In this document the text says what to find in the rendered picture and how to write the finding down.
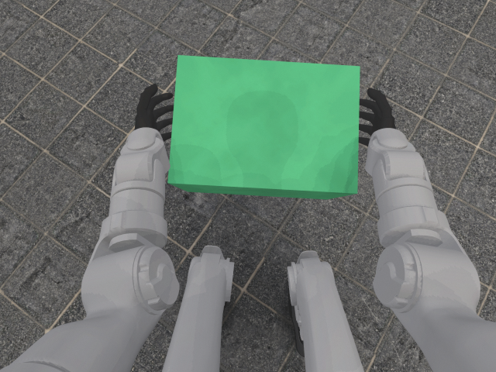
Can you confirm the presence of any left robot shin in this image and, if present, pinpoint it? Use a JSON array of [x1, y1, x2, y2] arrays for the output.
[[188, 246, 225, 309]]

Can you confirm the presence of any robot left thigh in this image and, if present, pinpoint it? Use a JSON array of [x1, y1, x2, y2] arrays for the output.
[[162, 253, 234, 372]]

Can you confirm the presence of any robot right forearm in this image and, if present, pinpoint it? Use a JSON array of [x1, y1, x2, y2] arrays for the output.
[[365, 128, 481, 304]]

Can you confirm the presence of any carton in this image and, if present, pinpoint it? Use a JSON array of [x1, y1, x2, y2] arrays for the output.
[[167, 55, 360, 199]]

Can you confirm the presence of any robot left forearm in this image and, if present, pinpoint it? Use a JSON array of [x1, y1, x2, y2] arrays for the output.
[[81, 127, 171, 310]]

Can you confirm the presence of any robot right hand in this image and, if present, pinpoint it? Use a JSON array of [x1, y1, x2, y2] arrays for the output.
[[359, 88, 396, 146]]

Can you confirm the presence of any robot left hand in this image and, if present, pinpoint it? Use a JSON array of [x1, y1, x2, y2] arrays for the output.
[[135, 84, 174, 141]]

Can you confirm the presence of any robot right upper arm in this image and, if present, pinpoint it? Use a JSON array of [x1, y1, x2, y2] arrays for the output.
[[373, 242, 496, 372]]

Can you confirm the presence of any robot left upper arm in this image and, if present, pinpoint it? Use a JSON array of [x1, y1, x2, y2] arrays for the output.
[[0, 245, 180, 372]]

